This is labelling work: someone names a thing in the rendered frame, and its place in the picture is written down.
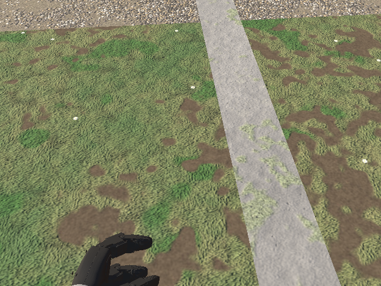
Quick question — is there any robot left hand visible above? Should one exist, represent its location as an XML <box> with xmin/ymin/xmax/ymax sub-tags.
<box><xmin>71</xmin><ymin>232</ymin><xmax>160</xmax><ymax>286</ymax></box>

